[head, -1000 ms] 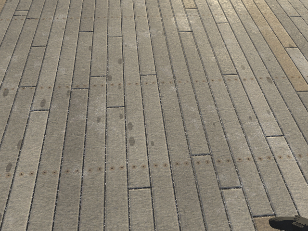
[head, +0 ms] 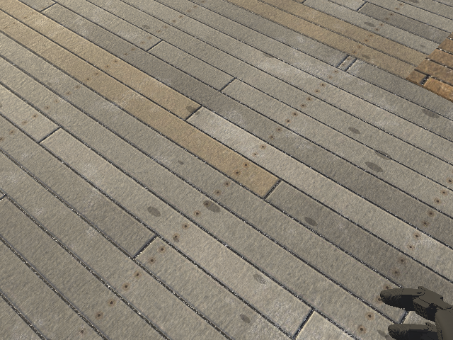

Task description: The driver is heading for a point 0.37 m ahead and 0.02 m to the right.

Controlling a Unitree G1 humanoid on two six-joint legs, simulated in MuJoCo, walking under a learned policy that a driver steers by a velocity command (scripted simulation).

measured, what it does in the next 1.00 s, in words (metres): walks ahead, turning right: right foot, then left foot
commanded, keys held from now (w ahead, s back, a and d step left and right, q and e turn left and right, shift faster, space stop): w+e+shift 0.16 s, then shift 0.84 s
